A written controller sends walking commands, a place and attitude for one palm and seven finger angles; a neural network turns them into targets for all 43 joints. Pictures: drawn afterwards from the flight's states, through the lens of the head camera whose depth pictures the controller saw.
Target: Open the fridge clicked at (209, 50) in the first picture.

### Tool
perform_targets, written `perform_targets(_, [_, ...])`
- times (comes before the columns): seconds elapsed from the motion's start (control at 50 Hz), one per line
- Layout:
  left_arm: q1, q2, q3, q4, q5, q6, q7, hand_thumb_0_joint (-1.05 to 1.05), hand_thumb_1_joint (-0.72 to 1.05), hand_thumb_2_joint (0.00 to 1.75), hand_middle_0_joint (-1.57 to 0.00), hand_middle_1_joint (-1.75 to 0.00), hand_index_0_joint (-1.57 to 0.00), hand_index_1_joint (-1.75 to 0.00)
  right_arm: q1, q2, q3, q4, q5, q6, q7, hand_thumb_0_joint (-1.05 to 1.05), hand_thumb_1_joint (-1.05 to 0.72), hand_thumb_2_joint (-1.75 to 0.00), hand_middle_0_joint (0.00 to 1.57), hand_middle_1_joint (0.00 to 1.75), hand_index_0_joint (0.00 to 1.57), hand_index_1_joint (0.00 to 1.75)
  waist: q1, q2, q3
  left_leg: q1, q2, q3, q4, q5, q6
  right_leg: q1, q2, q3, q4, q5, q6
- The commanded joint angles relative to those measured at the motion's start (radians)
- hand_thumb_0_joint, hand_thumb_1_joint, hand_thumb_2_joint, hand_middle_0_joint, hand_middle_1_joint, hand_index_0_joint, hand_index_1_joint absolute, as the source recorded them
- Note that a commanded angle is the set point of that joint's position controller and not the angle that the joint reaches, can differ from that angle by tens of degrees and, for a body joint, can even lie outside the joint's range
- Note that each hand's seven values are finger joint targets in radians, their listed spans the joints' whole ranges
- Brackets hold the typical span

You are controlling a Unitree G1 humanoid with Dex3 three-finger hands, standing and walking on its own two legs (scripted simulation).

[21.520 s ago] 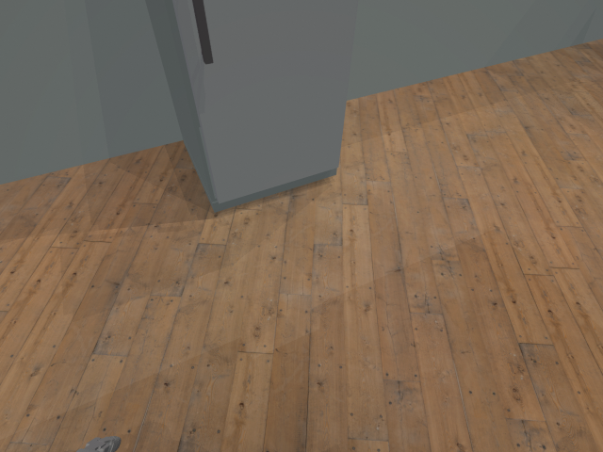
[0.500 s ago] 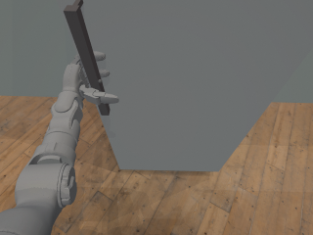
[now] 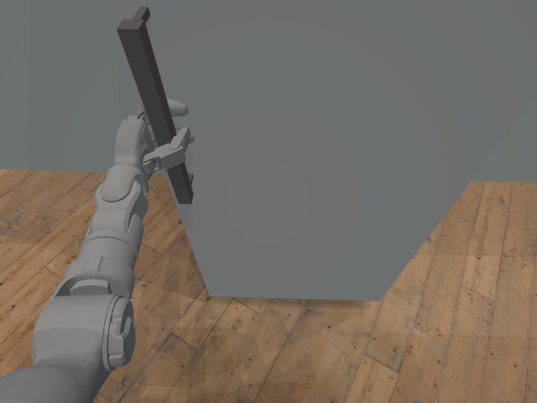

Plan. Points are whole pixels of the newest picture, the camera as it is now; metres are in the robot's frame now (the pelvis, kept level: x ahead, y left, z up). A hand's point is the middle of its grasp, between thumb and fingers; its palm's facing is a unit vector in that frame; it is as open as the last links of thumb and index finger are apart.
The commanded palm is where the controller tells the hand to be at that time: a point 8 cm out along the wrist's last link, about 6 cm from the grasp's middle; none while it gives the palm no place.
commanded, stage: grip the handle and tug to test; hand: left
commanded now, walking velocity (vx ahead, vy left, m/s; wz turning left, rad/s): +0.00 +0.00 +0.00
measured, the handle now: (168, 124) +0.50 +0.15 +0.14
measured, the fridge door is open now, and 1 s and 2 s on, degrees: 0 4 29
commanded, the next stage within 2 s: pull the door a little, standing still in 0.76 s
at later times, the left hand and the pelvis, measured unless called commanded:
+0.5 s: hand (179, 148) +0.45 +0.13 +0.13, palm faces -0.03 -1.00 +0.00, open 5.6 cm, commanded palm +0.41 +0.18 +0.14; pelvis +0.00 +0.00 +0.00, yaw -1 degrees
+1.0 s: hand (176, 165) +0.42 +0.13 +0.14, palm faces -0.04 -1.00 +0.01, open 5.7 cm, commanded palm +0.38 +0.18 +0.14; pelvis +0.02 +0.00 +0.01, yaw +0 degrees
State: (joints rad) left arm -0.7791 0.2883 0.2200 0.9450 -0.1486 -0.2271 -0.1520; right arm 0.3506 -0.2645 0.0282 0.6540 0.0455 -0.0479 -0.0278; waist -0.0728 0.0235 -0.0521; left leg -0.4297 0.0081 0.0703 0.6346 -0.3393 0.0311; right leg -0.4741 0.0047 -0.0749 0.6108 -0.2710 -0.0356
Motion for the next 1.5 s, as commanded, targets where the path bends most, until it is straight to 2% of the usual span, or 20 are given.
perform_targets(0.0, [-0.473,0.188,0.041,-0.224,-0.019,-0.059,0.004,0.00,0.90,0.90,-0.45,-1.40,-0.45,-1.40,0.037,-0.140,-0.052,-0.102,-0.002,-0.036,-0.010,0.00,-0.90,-0.90,0.20,0.30,0.20,0.30,-0.005,-0.042,-0.350,0.125,-0.015,-0.070,-0.068,0.279,0.006,0.210,0.016,0.050,-0.049,0.327,0.005])
perform_targets(0.06, [-0.463,0.237,0.072,-0.223,-0.008,-0.056,0.008,0.00,0.90,0.90,-0.45,-1.40,-0.45,-1.40,0.037,-0.144,-0.052,-0.104,-0.004,-0.029,-0.015,0.00,-0.90,-0.90,0.20,0.30,0.20,0.30,0.003,-0.042,-0.358,0.107,-0.017,-0.065,-0.068,0.280,0.008,0.238,0.012,0.054,-0.047,0.333,0.006])
perform_targets(0.1, [-0.477,0.212,0.055,-0.250,-0.006,-0.060,0.006,0.00,0.90,0.90,-0.45,-1.40,-0.45,-1.40,0.026,-0.134,-0.050,-0.106,-0.003,-0.032,-0.011,0.00,-0.90,-0.90,0.20,0.30,0.20,0.30,0.005,0.011,-0.365,0.133,-0.018,-0.067,-0.066,0.297,0.004,0.222,0.012,0.054,-0.044,0.343,0.003])
perform_targets(0.16, [-0.416,0.235,0.077,-0.251,-0.014,-0.062,0.001,0.00,0.90,0.90,-0.45,-1.40,-0.45,-1.40,0.026,-0.139,-0.050,-0.117,-0.004,-0.027,-0.013,0.00,-0.90,-0.90,0.20,0.30,0.20,0.30,0.018,-0.039,-0.379,0.113,-0.018,-0.064,-0.067,0.313,0.007,0.268,0.012,0.055,-0.042,0.368,0.002])
perform_targets(0.3, [-0.478,0.210,0.044,-0.281,-0.009,-0.056,0.006,0.00,0.90,0.90,-0.45,-1.40,-0.45,-1.40,0.018,-0.137,-0.051,-0.115,0.000,-0.026,-0.015,0.00,-0.90,-0.90,0.20,0.30,0.20,0.30,-0.002,-0.007,-0.359,0.135,-0.015,-0.068,-0.075,0.286,0.004,0.225,0.013,0.053,-0.052,0.334,0.005])
perform_targets(0.42, [-0.366,0.162,0.026,-0.361,-0.017,-0.050,0.004,0.00,0.90,0.90,-0.45,-1.40,-0.45,-1.40,0.005,-0.130,-0.055,-0.131,-0.002,-0.030,-0.005,0.00,-0.90,-0.90,0.20,0.30,0.20,0.30,0.026,0.011,-0.412,0.185,-0.012,-0.065,-0.068,0.391,0.002,0.259,0.015,0.051,-0.042,0.409,0.001])
perform_targets(0.48, [-0.284,0.142,0.013,-0.396,-0.021,-0.039,0.003,0.00,0.90,0.90,-0.45,-1.40,-0.45,-1.40,-0.008,-0.129,-0.057,-0.140,0.002,-0.029,-0.001,0.00,-0.90,-0.90,0.20,0.30,0.20,0.30,0.036,-0.001,-0.381,0.181,-0.007,-0.061,-0.072,0.411,0.003,0.263,0.016,0.047,-0.047,0.417,0.001])
perform_targets(0.62, [-0.135,0.146,0.032,-0.583,-0.032,0.002,-0.001,0.00,0.90,0.90,-0.45,-1.40,-0.45,-1.40,-0.028,-0.123,-0.065,-0.164,0.000,-0.028,0.007,0.00,-0.90,-0.90,0.20,0.30,0.20,0.30,0.068,-0.003,-0.432,0.225,0.001,-0.050,-0.076,0.556,0.003,0.341,0.011,0.050,-0.044,0.534,0.004])
perform_targets(0.76, [0.018,0.145,0.048,-0.710,-0.043,0.075,0.005,0.00,0.90,0.90,-0.45,-1.40,-0.45,-1.40,-0.066,-0.116,-0.063,-0.189,0.002,-0.015,0.002,0.00,-0.90,-0.90,0.20,0.30,0.20,0.30,0.088,-0.007,-0.390,0.229,-0.002,-0.034,-0.092,0.606,0.006,0.402,0.001,0.052,-0.056,0.618,0.006])
perform_targets(0.84, [-0.027,0.117,0.020,-0.731,-0.039,0.113,0.016,0.00,0.90,0.90,-0.45,-1.40,-0.45,-1.40,-0.082,-0.108,-0.059,-0.182,0.003,-0.007,-0.007,0.00,-0.90,-0.90,0.20,0.30,0.20,0.30,0.061,-0.026,-0.352,0.249,-0.004,-0.040,-0.099,0.562,0.005,0.360,0.006,0.047,-0.072,0.582,0.011])
perform_targets(0.86, [-0.100,0.130,0.014,-0.731,-0.032,0.117,0.026,0.00,0.90,0.90,-0.45,-1.40,-0.45,-1.40,-0.080,-0.111,-0.058,-0.173,0.004,-0.001,-0.015,0.00,-0.90,-0.90,0.20,0.30,0.20,0.30,0.042,-0.015,-0.339,0.259,-0.005,-0.043,-0.093,0.562,0.005,0.348,0.003,0.045,-0.076,0.572,0.010])
perform_targets(0.88, [-0.171,0.083,-0.032,-0.717,-0.031,0.126,0.032,0.00,0.90,0.90,-0.45,-1.40,-0.45,-1.40,-0.086,-0.105,-0.053,-0.167,0.004,-0.001,-0.017,0.00,-0.90,-0.90,0.20,0.30,0.20,0.30,0.022,-0.011,-0.320,0.259,-0.008,-0.047,-0.094,0.522,0.006,0.317,0.006,0.043,-0.081,0.548,0.013])
perform_targets(1.04, [0.047,0.039,-0.047,-0.783,-0.036,0.117,0.026,0.00,0.90,0.90,-0.45,-1.40,-0.45,-1.40,-0.149,-0.093,-0.045,-0.200,0.000,-0.011,-0.011,0.00,-0.90,-0.90,0.20,0.30,0.20,0.30,0.081,-0.026,-0.360,0.266,-0.013,-0.051,-0.104,0.501,0.000,0.367,-0.002,0.038,-0.073,0.527,0.004])
perform_targets(1.16, [0.323,0.030,-0.042,-0.947,-0.058,0.135,0.013,0.00,0.90,0.90,-0.45,-1.40,-0.45,-1.40,-0.209,-0.086,-0.036,-0.253,0.002,-0.017,-0.006,0.00,-0.90,-0.90,0.20,0.30,0.20,0.30,0.123,-0.049,-0.312,0.250,-0.010,-0.050,-0.135,0.465,-0.002,0.420,-0.008,0.034,-0.086,0.500,0.001])
perform_targets(1.18, [0.319,0.048,-0.036,-1.011,-0.060,0.141,0.015,0.00,0.90,0.90,-0.45,-1.40,-0.45,-1.40,-0.224,-0.082,-0.032,-0.259,0.005,-0.016,-0.007,0.00,-0.90,-0.90,0.20,0.30,0.20,0.30,0.120,-0.047,-0.305,0.251,-0.008,-0.047,-0.145,0.454,-0.001,0.425,-0.008,0.036,-0.092,0.507,0.003])
perform_targets(1.2, [0.041,0.198,-0.044,-1.129,0.045,0.078,0.107,0.00,0.90,0.90,-0.45,-1.40,-0.45,-1.40,-0.261,-0.081,-0.022,-0.251,0.000,-0.007,-0.038,0.00,-0.90,-0.90,0.20,0.30,0.20,0.30,0.069,0.014,-0.173,0.206,0.031,-0.073,-0.114,0.346,0.019,0.351,-0.099,0.143,-0.177,0.417,0.014])
perform_targets(1.22, [0.199,0.083,-0.084,-0.993,0.051,0.081,0.151,0.00,0.90,0.90,-0.45,-1.40,-0.45,-1.40,-0.244,-0.065,-0.024,-0.216,-0.015,0.008,-0.054,0.00,-0.90,-0.90,0.20,0.30,0.20,0.30,0.063,-0.041,-0.132,0.215,0.033,-0.089,-0.104,0.272,0.015,0.302,-0.127,0.145,-0.226,0.300,0.010])
perform_targets(1.24, [0.292,0.044,-0.125,-0.985,0.065,0.083,0.173,0.00,0.90,0.90,-0.45,-1.40,-0.45,-1.40,-0.244,-0.072,-0.028,-0.217,-0.024,0.020,-0.058,0.00,-0.90,-0.90,0.20,0.30,0.20,0.30,0.071,-0.067,-0.137,0.235,0.035,-0.095,-0.107,0.255,0.012,0.286,-0.135,0.154,-0.243,0.262,0.010])
perform_targets(1.38, [0.417,-0.002,-0.212,-1.162,0.094,0.067,0.224,0.00,0.90,0.90,-0.45,-1.40,-0.45,-1.40,-0.276,-0.063,-0.030,-0.241,-0.037,0.093,-0.074,0.00,-0.90,-0.90,0.20,0.30,0.20,0.30,0.053,0.007,-0.253,0.361,0.105,-0.140,-0.191,0.601,0.011,0.322,-0.079,0.073,-0.149,0.410,0.034])
perform_targets(1.48, [0.507,-0.027,-0.242,-1.245,0.103,0.067,0.235,0.00,0.90,0.90,-0.45,-1.40,-0.45,-1.40,-0.300,-0.050,-0.025,-0.267,-0.046,0.125,-0.071,0.00,-0.90,-0.90,0.20,0.30,0.20,0.30,0.053,0.006,-0.235,0.307,0.128,-0.169,-0.247,0.574,0.013,0.334,-0.054,0.060,-0.132,0.320,0.043])
